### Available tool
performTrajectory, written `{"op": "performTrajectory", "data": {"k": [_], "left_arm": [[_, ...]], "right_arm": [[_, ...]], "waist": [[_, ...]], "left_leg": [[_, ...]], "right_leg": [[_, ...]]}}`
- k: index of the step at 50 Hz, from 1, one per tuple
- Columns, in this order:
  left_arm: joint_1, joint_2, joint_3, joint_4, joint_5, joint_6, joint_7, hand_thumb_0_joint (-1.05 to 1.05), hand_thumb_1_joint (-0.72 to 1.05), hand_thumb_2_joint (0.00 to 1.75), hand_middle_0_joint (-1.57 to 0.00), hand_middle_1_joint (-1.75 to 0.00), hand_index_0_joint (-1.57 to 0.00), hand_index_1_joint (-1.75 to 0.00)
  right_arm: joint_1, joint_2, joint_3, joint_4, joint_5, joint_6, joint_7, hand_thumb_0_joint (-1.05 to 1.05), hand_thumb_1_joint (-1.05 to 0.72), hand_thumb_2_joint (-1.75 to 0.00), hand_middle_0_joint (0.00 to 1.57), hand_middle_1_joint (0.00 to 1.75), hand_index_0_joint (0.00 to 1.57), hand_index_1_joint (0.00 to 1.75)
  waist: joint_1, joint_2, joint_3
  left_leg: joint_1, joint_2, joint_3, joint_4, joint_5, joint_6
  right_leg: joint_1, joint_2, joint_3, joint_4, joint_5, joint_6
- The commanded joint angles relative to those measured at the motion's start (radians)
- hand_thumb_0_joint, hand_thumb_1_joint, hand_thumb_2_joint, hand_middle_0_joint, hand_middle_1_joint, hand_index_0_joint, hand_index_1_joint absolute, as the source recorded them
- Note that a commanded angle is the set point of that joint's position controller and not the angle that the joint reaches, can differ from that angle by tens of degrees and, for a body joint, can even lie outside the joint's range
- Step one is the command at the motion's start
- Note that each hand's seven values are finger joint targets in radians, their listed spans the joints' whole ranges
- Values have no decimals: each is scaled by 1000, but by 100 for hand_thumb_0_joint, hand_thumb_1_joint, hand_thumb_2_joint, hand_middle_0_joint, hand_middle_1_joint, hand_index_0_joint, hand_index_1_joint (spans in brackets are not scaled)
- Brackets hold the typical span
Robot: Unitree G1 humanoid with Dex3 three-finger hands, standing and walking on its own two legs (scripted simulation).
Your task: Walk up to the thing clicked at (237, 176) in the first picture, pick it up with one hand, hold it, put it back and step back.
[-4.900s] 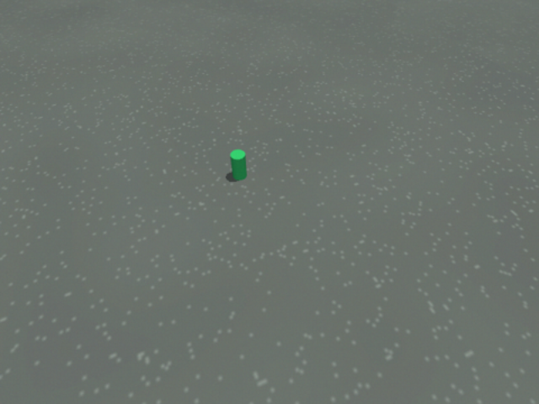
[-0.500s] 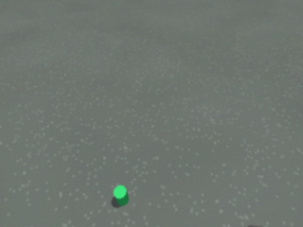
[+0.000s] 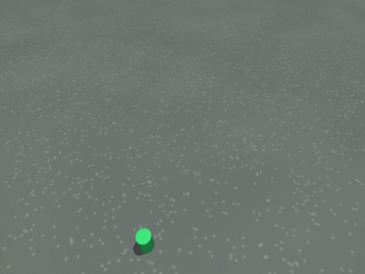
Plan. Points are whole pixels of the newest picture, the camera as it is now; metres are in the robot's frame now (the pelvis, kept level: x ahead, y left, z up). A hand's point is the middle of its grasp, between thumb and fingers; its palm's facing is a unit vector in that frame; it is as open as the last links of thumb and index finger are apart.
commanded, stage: walk up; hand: left
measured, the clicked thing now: (145, 241) +0.40 +0.20 -0.71
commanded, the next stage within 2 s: stand in 0.42 s
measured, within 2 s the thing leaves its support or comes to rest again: neither
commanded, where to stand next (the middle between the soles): +0.04 +0.00 m, yaw -1 degrees
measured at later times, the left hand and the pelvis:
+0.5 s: hand out of the picture +0.09 +0.25 -0.15, palm faces -0.01 -0.94 -0.34, open 7.4 cm; pelvis +0.00 +0.00 +0.00, yaw +0 degrees
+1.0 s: hand out of the picture +0.06 +0.24 -0.16, palm faces -0.02 -0.94 -0.34, open 7.4 cm; pelvis -0.01 -0.01 +0.00, yaw +0 degrees
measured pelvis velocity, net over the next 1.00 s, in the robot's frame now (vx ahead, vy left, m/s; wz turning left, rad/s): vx -0.01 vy -0.01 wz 0.00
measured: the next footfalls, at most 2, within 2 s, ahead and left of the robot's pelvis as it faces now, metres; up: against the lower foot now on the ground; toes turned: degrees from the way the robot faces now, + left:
none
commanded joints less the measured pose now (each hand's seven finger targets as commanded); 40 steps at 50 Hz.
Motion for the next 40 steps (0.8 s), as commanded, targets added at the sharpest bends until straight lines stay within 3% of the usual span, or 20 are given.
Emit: {"op": "performTrajectory", "data": {"k": [1,10,18,20,21,23,30,33,40], "left_arm": [[-63,224,38,-54,2,-24,18,0,90,90,-20,-30,-20,-30],[-63,216,41,-57,3,-24,20,0,90,90,-20,-30,-20,-30],[-62,216,41,-63,4,-19,19,0,90,90,-20,-30,-20,-30],[-50,214,40,-61,4,-21,19,0,90,90,-20,-30,-20,-30],[-54,220,36,-64,-3,-16,19,0,90,90,-20,-30,-20,-30],[-47,215,36,-66,-5,-13,20,0,90,90,-20,-30,-20,-30],[-42,213,31,-67,-6,-13,16,0,90,90,-20,-30,-20,-30],[-35,226,33,-69,-2,-14,16,0,90,90,-20,-30,-20,-30],[-28,220,31,-71,-1,-10,12,0,90,90,-20,-30,-20,-30]], "right_arm": [[-53,-211,-38,-63,-3,-27,-16,0,-90,-90,20,30,20,30],[-37,-211,-40,-65,-4,-28,-19,0,-90,-90,20,30,20,30],[-39,-214,-42,-69,-7,-25,-20,0,-90,-90,20,30,20,30],[-44,-208,-40,-75,-5,-25,-19,0,-90,-90,20,30,20,30],[-56,-203,-35,-82,-9,-32,-24,0,-90,-90,20,30,20,30],[-57,-210,-35,-83,-7,-36,-25,0,-90,-90,20,30,20,30],[-63,-205,-32,-81,-5,-36,-24,0,-90,-90,20,30,20,30],[-62,-201,-32,-81,-5,-34,-24,0,-90,-90,20,30,20,30],[-63,-206,-29,-78,-6,-36,-24,0,-90,-90,20,30,20,30]], "waist": [[4,14,-55],[1,8,-91],[0,8,-57],[5,5,-60],[-2,-27,-48],[1,-3,-73],[-1,15,-85],[-2,6,-107],[0,9,-67]], "left_leg": [[-43,94,-86,-80,97,34],[-15,99,-78,-67,161,36],[-28,96,-79,-78,117,37],[-13,98,-79,-71,133,38],[-11,121,-96,-80,217,28],[6,122,-92,-77,265,22],[3,115,-85,-88,196,18],[24,118,-82,-81,212,20],[-4,115,-86,-94,134,21]], "right_leg": [[41,-83,72,-45,83,-39],[66,-85,68,-37,143,-41],[39,-82,70,-46,108,-41],[34,-79,68,-49,109,-38],[30,-89,75,-40,177,-41],[48,-90,70,-34,207,-39],[63,-91,74,-58,157,-39],[70,-97,76,-52,185,-43],[42,-93,83,-71,114,-43]]}}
